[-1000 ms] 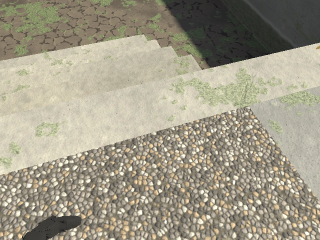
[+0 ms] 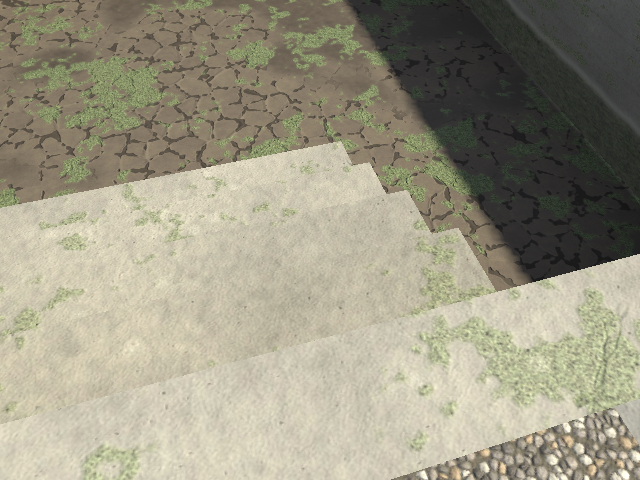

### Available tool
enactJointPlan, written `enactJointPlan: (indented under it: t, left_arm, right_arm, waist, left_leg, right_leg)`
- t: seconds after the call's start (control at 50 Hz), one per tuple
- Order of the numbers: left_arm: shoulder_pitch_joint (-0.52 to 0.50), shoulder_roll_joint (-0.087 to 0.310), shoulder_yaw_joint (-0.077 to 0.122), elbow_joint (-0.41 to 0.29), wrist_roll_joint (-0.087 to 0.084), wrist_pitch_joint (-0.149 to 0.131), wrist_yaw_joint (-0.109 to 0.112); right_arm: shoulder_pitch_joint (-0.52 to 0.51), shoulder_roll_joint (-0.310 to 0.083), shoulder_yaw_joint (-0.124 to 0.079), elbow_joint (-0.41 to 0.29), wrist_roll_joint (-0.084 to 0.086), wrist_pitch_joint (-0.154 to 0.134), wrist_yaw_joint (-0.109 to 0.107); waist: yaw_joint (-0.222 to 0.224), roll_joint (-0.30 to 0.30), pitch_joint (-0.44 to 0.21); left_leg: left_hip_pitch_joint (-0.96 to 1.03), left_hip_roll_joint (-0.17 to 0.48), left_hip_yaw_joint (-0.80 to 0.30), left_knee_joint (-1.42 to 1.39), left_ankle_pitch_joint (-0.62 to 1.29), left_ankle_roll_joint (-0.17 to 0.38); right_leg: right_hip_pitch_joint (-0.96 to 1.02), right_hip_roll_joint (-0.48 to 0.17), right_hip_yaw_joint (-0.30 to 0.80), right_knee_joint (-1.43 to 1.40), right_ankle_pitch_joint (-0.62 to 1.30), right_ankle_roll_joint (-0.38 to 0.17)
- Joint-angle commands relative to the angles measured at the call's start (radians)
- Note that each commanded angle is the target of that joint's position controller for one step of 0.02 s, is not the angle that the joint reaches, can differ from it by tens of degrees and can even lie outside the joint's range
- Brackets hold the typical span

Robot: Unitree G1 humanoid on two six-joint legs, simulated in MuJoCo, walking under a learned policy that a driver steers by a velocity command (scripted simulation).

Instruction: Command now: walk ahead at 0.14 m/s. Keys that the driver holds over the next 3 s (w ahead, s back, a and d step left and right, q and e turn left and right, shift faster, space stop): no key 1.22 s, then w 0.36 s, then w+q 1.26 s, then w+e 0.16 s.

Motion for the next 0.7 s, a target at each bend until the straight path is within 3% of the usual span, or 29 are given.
enactJointPlan:
  t: [0.02,0.06,0.08,0.1,0.12,0.14,0.18,0.2,0.24,0.34,0.54,0.7]
  left_arm:
    - [0.019,0.09,0.024,-0.044,0.006,-0.007,-0.001]
    - [0.068,0.104,0.033,-0.024,0.017,-0.011,0.0]
    - [0.087,0.155,0.045,-0.018,0.022,-0.013,0.007]
    - [0.068,0.193,0.049,-0.021,0.024,-0.007,0.015]
    - [0.066,0.112,0.031,-0.01,0.016,0.007,0.016]
    - [0.043,0.066,0.019,-0.009,0.005,0.016,0.011]
    - [-0.028,0.072,0.019,-0.01,0.001,0.025,0.0]
    - [-0.047,0.08,0.022,-0.013,0.0,0.022,-0.004]
    - [-0.039,0.094,0.027,0.01,-0.002,0.013,-0.005]
    - [-0.035,0.081,0.028,0.066,-0.005,0.014,0.007]
    - [-0.073,0.068,0.032,0.135,-0.007,0.045,0.024]
    - [-0.07,0.058,0.031,0.182,-0.005,0.055,0.03]
  right_arm:
    - [-0.03,-0.162,-0.037,-0.028,0.01,0.001,-0.008]
    - [-0.04,-0.137,-0.029,-0.013,0.023,0.008,-0.012]
    - [0.011,-0.111,-0.022,-0.003,0.007,0.005,-0.013]
    - [0.132,-0.079,-0.014,0.017,-0.015,-0.003,-0.011]
    - [0.147,-0.053,-0.004,0.036,-0.013,0.004,-0.017]
    - [0.104,-0.074,-0.006,0.029,-0.006,0.018,-0.023]
    - [0.063,-0.095,-0.011,0.032,0.003,0.055,-0.034]
    - [0.058,-0.124,-0.019,0.043,0.002,0.069,-0.038]
    - [0.054,-0.12,-0.019,0.058,0.0,0.078,-0.041]
    - [0.045,-0.094,-0.016,0.095,0.004,0.075,-0.041]
    - [0.078,-0.066,-0.01,0.162,0.001,0.069,-0.047]
    - [0.119,-0.043,-0.001,0.195,0.0,0.053,-0.05]
  waist:
    - [0.035,0.14,-0.09]
    - [0.073,0.113,-0.098]
    - [0.056,0.046,-0.127]
    - [-0.025,-0.065,-0.185]
    - [-0.008,-0.125,-0.218]
    - [0.005,-0.104,-0.197]
    - [-0.005,-0.071,-0.15]
    - [0.003,-0.038,-0.115]
    - [0.011,-0.011,-0.116]
    - [0.027,0.034,-0.125]
    - [0.032,0.049,-0.038]
    - [0.04,0.052,0.0]
  left_leg:
    - [-0.002,0.28,-0.113,0.014,0.561,0.139]
    - [-0.012,0.239,-0.117,0.103,0.427,0.09]
    - [-0.043,0.178,-0.094,0.17,0.308,0.039]
    - [-0.145,0.104,-0.065,0.218,0.051,-0.011]
    - [-0.17,0.085,-0.053,0.251,-0.141,-0.051]
    - [-0.179,0.088,-0.062,0.239,-0.182,-0.063]
    - [-0.133,0.101,-0.074,0.163,-0.094,-0.057]
    - [-0.117,0.1,-0.07,0.145,-0.076,-0.052]
    - [-0.087,0.104,-0.072,0.129,-0.025,-0.043]
    - [-0.074,0.11,-0.069,0.128,0.049,-0.05]
    - [-0.129,0.11,-0.06,0.096,-0.072,-0.045]
    - [-0.171,0.115,-0.063,0.07,-0.14,-0.04]
  right_leg:
    - [0.154,0.019,-0.007,-0.071,0.004,-0.023]
    - [0.268,0.031,-0.015,-0.218,0.13,-0.059]
    - [0.374,-0.037,0.052,-0.232,0.454,-0.085]
    - [0.524,-0.133,0.14,-0.164,0.653,-0.167]
    - [0.539,-0.176,0.19,-0.163,0.585,-0.245]
    - [0.502,-0.168,0.211,-0.187,0.441,-0.251]
    - [0.4,-0.109,0.18,-0.207,0.22,-0.195]
    - [0.359,-0.072,0.135,-0.205,0.192,-0.164]
    - [0.362,-0.039,0.092,-0.179,0.225,-0.134]
    - [0.415,-0.018,0.062,-0.144,0.293,-0.142]
    - [0.39,0.013,0.042,-0.181,0.056,-0.118]
    - [0.395,0.029,0.032,-0.197,-0.029,-0.099]
Next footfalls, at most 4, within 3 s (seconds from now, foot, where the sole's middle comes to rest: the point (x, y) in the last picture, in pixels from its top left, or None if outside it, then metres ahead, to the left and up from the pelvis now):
0.08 right None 0.17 -0.13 -0.78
2.02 left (260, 449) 0.54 0.11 -0.78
2.50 right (331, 360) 0.74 -0.05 -0.78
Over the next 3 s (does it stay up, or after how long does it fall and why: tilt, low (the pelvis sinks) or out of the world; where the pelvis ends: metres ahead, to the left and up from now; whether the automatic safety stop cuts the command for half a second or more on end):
stays up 0.79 0.23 -0.12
